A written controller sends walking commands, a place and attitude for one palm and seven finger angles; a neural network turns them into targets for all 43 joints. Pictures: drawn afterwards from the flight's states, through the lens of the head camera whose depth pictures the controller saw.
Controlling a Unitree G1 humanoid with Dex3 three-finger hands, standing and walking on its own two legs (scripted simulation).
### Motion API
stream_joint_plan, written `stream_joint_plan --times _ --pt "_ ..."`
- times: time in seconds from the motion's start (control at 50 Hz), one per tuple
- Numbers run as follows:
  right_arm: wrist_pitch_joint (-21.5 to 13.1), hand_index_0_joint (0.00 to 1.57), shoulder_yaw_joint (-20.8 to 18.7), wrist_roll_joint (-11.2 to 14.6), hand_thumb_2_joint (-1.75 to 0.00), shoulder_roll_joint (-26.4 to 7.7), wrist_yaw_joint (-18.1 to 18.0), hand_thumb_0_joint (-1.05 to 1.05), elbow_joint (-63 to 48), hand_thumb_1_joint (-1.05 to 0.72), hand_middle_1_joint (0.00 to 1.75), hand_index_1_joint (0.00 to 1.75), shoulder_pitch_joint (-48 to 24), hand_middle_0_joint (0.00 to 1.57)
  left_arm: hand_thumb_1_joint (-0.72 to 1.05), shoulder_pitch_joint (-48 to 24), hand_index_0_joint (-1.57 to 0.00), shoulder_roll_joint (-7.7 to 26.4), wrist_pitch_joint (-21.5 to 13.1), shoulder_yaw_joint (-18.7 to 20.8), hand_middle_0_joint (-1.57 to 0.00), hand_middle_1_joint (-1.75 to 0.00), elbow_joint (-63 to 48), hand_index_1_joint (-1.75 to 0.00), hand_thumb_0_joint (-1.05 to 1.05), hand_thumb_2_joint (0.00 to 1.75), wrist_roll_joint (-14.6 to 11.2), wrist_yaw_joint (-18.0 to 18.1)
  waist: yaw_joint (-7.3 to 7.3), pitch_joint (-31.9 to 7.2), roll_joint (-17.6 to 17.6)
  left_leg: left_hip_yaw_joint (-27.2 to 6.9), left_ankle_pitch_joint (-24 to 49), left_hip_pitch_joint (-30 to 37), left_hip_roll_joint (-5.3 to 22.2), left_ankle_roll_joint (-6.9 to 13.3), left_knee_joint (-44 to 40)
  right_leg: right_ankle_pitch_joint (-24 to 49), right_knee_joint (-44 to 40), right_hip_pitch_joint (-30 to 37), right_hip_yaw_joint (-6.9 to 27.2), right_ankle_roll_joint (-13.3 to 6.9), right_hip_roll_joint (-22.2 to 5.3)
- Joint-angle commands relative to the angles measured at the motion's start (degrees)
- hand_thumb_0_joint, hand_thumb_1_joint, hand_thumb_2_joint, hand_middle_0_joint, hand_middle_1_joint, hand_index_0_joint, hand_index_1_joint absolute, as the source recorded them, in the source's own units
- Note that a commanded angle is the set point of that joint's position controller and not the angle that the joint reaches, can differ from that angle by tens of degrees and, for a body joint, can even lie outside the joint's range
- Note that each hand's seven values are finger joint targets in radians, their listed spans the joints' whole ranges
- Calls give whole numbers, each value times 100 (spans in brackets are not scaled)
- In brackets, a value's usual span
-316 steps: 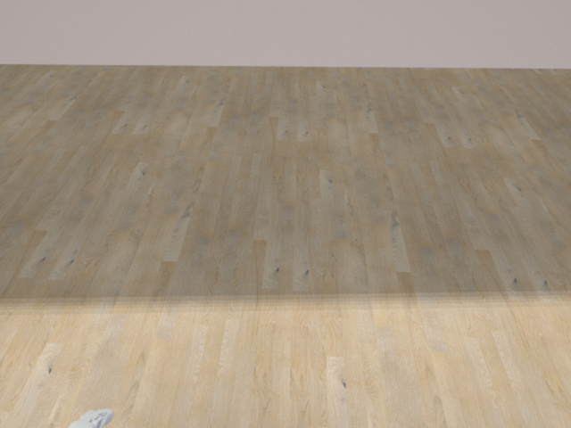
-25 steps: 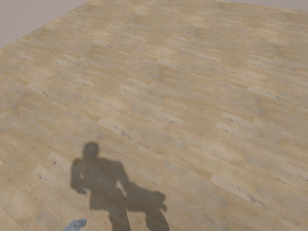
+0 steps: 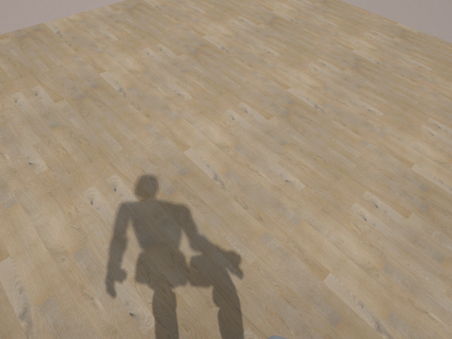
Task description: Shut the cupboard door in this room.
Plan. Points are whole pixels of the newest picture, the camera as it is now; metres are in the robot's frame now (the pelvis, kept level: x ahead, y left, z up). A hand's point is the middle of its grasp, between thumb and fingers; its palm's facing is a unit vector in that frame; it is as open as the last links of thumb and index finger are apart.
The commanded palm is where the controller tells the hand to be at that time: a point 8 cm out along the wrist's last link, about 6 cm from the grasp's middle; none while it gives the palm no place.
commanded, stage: turn or walk to find it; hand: left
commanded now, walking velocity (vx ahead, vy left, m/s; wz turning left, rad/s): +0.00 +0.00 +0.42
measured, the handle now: out of the picture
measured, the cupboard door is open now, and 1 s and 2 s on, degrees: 100 100 100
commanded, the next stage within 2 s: none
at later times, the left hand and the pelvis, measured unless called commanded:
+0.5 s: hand out of the picture +0.04 +0.17 -0.13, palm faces +0.21 -0.94 -0.27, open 7.4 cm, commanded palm none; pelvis -0.02 -0.04 +0.01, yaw +12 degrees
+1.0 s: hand out of the picture -0.11 +0.21 -0.17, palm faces +0.45 -0.86 -0.25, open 7.4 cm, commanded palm none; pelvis -0.06 +0.00 +0.01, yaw +24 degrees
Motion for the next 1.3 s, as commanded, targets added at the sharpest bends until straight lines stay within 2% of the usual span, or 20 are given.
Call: stream_joint_plan --times 0.0,0.2,0.3,0.34,0.36,0.38,0.4,0.48,0.68,0.74,0.76,0.8,0.82,0.92,1.04,1.16,1.18,1.2,1.22,1.28 --pt "-137 20 -186 8 -90 -1134 -133 0 -286 -90 30 30 150 20 90 -272 -20 324 -222 50 -20 -30 -492 -30 0 90 0 -38 -157 -477 1296 -1477 2677 704 1401 665 -1586 440 1004 -802 510 109 28" --pt "-76 20 -270 -23 -90 -1184 -100 0 -309 -90 30 30 427 20 90 -563 -20 198 -218 3 -20 -30 -736 -30 0 90 -36 11 -312 -545 1239 -2034 2337 709 1306 810 -1557 265 -416 -242 532 134 322" --pt "-41 20 -308 -12 -90 -1158 -66 0 -379 -90 30 30 323 20 90 -139 -20 210 -323 0 -20 -30 -726 -30 0 90 -70 45 -102 -774 1155 -2199 2564 250 996 608 -1100 1020 -2212 923 398 21 568" --pt "-56 20 -279 74 -90 -851 -19 0 -449 -90 30 30 315 20 90 208 -20 590 -431 68 -20 -30 -670 -30 0 90 -8 98 65 -1004 289 -1665 1346 -728 400 68 -182 1778 -3536 2210 1102 -206 -259" --pt "-59 20 -213 85 -90 -504 19 0 -593 -90 30 30 334 20 90 243 -20 1064 -474 162 -20 -30 -693 -30 0 90 63 135 91 -824 -1068 -761 -704 -1736 -411 -334 913 2483 -3743 2504 2371 -804 -1610" --pt "40 20 -292 6 -90 -748 -13 0 -599 -90 30 30 231 20 90 167 -20 1090 -463 182 -20 -30 -772 -30 0 90 10 135 152 -720 -1140 -886 -1449 -1660 -285 -352 2042 2471 -3868 1722 2496 -1236 -2054" --pt "112 20 -320 -10 -90 -799 1 0 -516 -90 30 30 141 20 90 -107 -20 924 -447 168 -20 -30 -831 -30 0 90 4 141 48 -427 -828 -996 -1234 -1625 -185 -338 2819 2132 -3934 1213 2313 -1288 -1784" --pt "167 20 -294 -9 -90 -648 92 0 -206 -90 30 30 529 20 90 -588 -20 496 -494 35 -20 -30 -913 -30 0 90 15 123 -261 -178 -431 -673 -291 -1591 62 -521 3517 2657 -3632 1075 913 -975 -1061" --pt "67 20 -124 73 -90 -506 66 0 -348 -90 30 30 -147 20 90 225 -20 899 -432 165 -20 -30 -507 -30 0 90 86 89 205 -564 -751 -35 -872 -837 86 -541 1066 4007 -3037 1846 608 -1162 -1328" --pt "0 20 -115 74 -90 -557 38 0 -243 -90 30 30 278 20 90 34 -20 947 -390 187 -20 -30 -464 -30 0 90 46 82 -68 -779 -733 157 2 -13 36 -471 -235 3897 -2512 1670 238 -839 -1243" --pt "-43 20 -138 64 -90 -695 49 0 -205 -90 30 30 456 20 90 -10 -20 846 -353 174 -20 -30 -454 -30 0 90 1 69 -190 -838 -300 48 739 649 141 -398 -1052 3415 -2019 1228 22 -567 -1088" --pt "-90 20 -343 11 -90 -1654 12 0 -222 -90 30 30 835 20 90 -45 -20 238 -278 20 -20 -30 -789 -30 0 90 -37 12 -390 -864 2237 -2416 3551 1597 2237 672 -1534 -775 -28 -877 -255 108 12" --pt "-78 20 -340 1 -90 -1614 -41 0 -97 -90 30 30 988 20 90 -418 -20 334 -199 0 -20 -30 -823 -30 0 90 6 59 -568 -882 1949 -2345 2826 1069 2230 893 -1624 -818 623 -675 267 44 15" --pt "-132 20 -187 4 -90 -1189 -119 0 -338 -90 30 30 117 20 90 -254 -20 312 -226 39 -20 -30 -533 -30 0 90 -6 -50 -163 -530 1205 -1500 2549 723 1322 666 -1570 408 773 -688 481 96 113" --pt "-80 20 -257 -12 -90 -1242 -91 0 -344 -90 30 30 317 20 90 -435 -20 227 -224 -1 -20 -30 -701 -30 0 90 -35 -9 -290 -590 1236 -1832 2448 780 1331 788 -1510 249 -201 -346 473 126 294" --pt "-23 20 -312 14 -90 -1175 -43 0 -463 -90 30 30 60 20 90 235 -20 265 -360 14 -20 -30 -625 -30 0 90 -52 28 40 -800 1167 -1927 2143 -21 911 449 -856 1461 -2652 1267 309 33 512" --pt "-36 20 -290 54 -90 -957 -21 0 -497 -90 30 30 116 20 90 415 -20 476 -425 50 -20 -30 -604 -30 0 90 -16 56 109 -882 533 -1667 1458 -548 572 158 -335 1790 -3367 1933 702 -67 79" --pt "-44 20 -222 89 -90 -551 15 0 -629 -90 30 30 225 20 90 421 -20 1004 -481 155 -20 -30 -620 -30 0 90 72 105 93 -796 -1064 -786 -258 -1688 -266 -279 814 2163 -3704 2456 2216 -594 -1347" --pt "25 20 -264 22 -90 -738 -5 0 -673 -90 30 30 80 20 90 358 -20 1125 -460 166 -20 -30 -742 -30 0 90 33 98 188 -653 -1101 -810 -1422 -1672 -295 -349 2005 2169 -3908 1637 2561 -1163 -2065" --pt "157 20 -326 -17 -90 -763 74 0 -383 -90 30 30 228 20 90 -465 -20 659 -447 76 -20 -30 -916 -30 0 90 14 106 -202 -85 -409 -907 -560 -1684 1 -365 3516 1663 -3869 810 1515 -996 -1285"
